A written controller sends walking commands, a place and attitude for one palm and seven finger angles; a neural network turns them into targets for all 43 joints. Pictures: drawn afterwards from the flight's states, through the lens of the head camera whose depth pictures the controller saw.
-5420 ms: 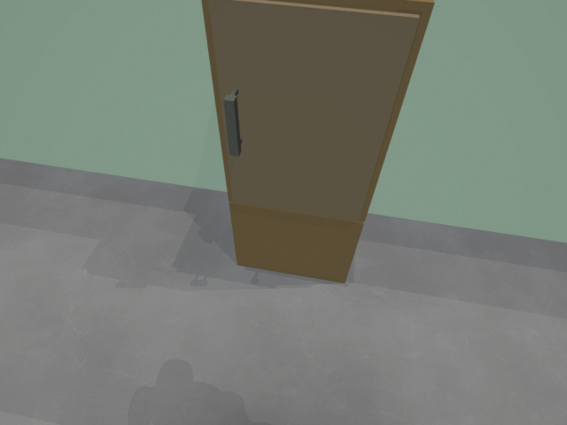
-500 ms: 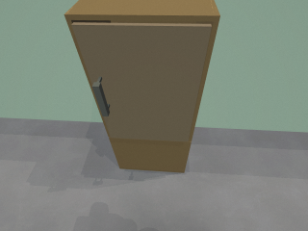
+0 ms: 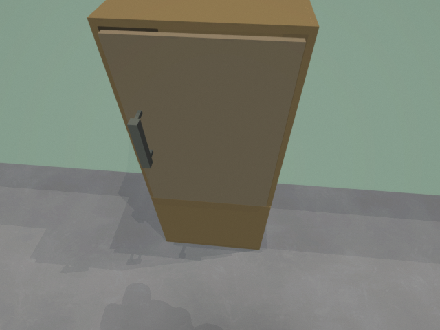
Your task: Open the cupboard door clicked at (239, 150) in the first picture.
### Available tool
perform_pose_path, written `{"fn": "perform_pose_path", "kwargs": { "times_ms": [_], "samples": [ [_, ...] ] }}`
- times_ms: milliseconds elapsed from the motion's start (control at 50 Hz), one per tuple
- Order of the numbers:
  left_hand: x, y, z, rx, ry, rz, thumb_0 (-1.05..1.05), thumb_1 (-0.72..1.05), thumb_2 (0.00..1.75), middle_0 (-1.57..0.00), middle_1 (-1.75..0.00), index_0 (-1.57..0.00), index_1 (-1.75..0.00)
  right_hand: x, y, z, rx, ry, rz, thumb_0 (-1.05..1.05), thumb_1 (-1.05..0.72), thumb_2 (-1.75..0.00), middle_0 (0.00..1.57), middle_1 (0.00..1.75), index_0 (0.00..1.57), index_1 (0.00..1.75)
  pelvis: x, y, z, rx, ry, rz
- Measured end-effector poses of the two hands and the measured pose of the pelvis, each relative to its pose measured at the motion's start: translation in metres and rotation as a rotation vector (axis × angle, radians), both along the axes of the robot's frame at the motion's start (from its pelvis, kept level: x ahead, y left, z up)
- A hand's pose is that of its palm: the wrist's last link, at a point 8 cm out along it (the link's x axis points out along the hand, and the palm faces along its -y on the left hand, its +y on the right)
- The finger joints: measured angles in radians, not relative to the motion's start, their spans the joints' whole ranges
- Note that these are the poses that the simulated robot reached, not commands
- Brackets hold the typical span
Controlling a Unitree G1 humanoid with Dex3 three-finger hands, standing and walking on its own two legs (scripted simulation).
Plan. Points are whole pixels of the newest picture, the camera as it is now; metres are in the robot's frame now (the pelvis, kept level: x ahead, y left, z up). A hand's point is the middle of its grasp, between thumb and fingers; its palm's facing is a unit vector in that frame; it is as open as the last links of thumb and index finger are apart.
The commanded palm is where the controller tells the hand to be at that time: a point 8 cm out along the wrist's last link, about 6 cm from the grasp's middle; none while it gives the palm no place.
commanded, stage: look again from close up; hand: left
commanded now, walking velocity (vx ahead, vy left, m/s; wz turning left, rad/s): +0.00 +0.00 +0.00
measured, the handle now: (143, 139) +0.57 +0.24 -0.02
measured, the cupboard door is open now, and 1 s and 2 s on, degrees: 0 0 0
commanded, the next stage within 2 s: raise the hand with hooked fingers in 0.22 s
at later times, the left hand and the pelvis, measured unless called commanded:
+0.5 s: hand (120, 299) +0.18 +0.19 -0.04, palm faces +0.24 -0.97 -0.06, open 7.6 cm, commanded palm +0.10 +0.24 -0.07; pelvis -0.01 +0.01 -0.01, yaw +2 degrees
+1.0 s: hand (103, 308) +0.17 +0.22 -0.05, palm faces -0.06 -1.00 -0.05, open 10.2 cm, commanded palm +0.14 +0.29 -0.04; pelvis -0.06 +0.03 -0.09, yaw +2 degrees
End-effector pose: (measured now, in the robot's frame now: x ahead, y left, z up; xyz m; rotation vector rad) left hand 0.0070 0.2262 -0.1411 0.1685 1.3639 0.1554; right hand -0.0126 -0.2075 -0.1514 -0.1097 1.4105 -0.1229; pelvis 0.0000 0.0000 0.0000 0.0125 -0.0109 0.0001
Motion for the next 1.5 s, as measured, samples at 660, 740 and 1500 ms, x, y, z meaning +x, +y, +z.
{"fn": "perform_pose_path", "kwargs": {
  "times_ms": [660, 740, 1500],
  "samples": [
    [0.138, 0.01, 0.109, -0.182, -1.39, -0.23, 0.0, 0.7, 0.81, -0.21, -0.43, -0.21, -0.43, 0.186, -0.042, 0.057, -0.161, -0.954, 0.184, 0.01, -0.9, -0.9, 0.2, 0.3, 0.2, 0.3, -0.04, 0.008, -0.068, 0.018, 0.203, 0.006],
    [0.113, 0.023, 0.073, -0.208, -1.294, -0.153, 0.0, 0.61, 0.77, -0.22, -0.49, -0.22, -0.49, 0.206, -0.031, 0.053, -0.173, -1.009, 0.231, 0.01, -0.9, -0.9, 0.2, 0.3, 0.2, 0.3, -0.047, 0.011, -0.089, 0.004, 0.232, 0.018],
    [0.18, 0.11, 0.115, -0.125, -1.296, -0.206, -0.01, -0.27, 0.39, -0.29, -1.06, -0.28, -1.05, 0.149, 0.015, 0.028, -0.174, -0.74, 0.216, 0.01, -0.9, -0.9, 0.2, 0.3, 0.21, 0.3, -0.037, 0.05, -0.071, -0.068, 0.25, 0.036]
  ]
}}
